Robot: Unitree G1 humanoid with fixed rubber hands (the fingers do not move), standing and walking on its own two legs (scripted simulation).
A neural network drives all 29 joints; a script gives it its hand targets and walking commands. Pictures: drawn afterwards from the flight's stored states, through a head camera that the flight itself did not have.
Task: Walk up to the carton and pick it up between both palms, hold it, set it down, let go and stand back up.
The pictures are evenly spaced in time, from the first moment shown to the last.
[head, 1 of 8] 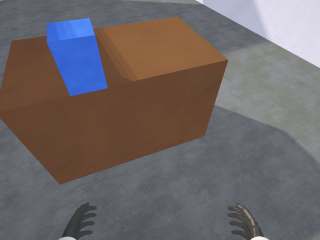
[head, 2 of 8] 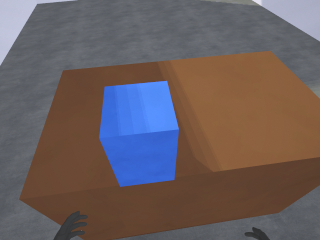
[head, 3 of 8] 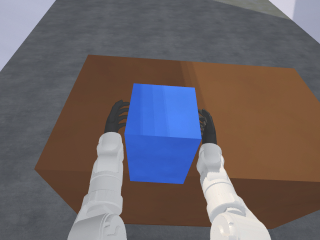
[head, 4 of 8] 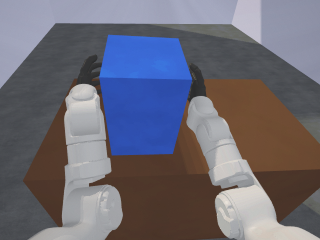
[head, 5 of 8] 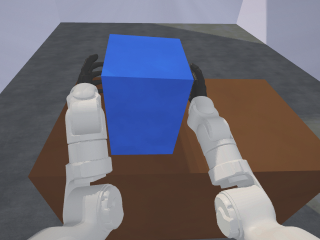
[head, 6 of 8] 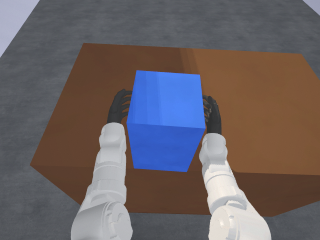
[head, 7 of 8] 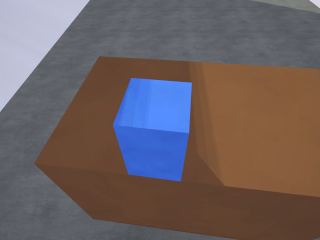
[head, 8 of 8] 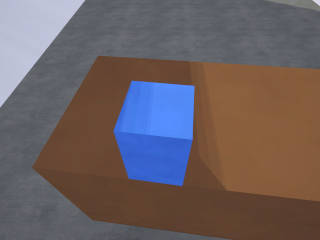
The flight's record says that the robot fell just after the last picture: no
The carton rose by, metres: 0.17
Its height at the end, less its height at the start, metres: +0.00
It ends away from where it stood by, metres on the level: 0.03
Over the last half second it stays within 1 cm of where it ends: yes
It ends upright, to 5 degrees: yes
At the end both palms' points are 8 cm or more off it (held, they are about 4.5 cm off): yes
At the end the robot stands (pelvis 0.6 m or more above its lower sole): yes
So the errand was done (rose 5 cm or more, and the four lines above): yes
